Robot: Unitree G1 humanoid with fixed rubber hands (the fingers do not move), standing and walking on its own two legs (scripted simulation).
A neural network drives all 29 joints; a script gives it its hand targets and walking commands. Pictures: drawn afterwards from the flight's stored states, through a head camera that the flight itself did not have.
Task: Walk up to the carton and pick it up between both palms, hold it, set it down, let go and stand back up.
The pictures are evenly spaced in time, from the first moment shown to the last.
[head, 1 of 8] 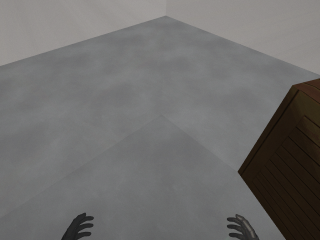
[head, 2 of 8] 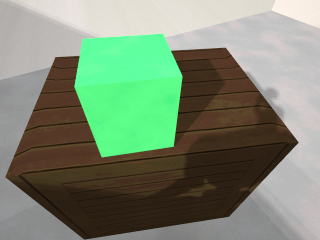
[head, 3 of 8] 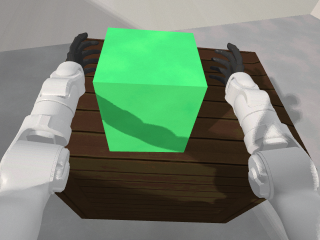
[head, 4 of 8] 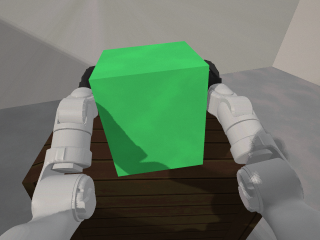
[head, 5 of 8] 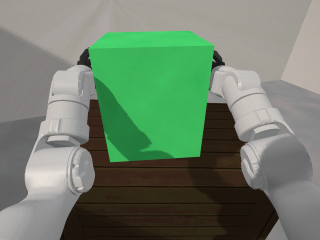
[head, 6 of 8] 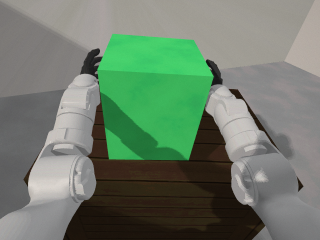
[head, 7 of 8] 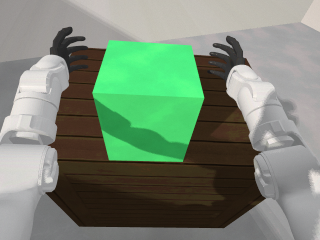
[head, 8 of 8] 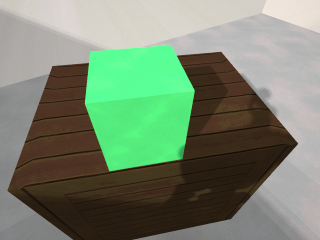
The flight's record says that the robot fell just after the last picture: no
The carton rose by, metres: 0.22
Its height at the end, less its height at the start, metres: +0.00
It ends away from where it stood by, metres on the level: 0.03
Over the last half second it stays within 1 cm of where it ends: yes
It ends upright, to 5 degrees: yes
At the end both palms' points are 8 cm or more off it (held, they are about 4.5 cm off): yes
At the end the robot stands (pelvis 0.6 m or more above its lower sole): yes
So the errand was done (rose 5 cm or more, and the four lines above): yes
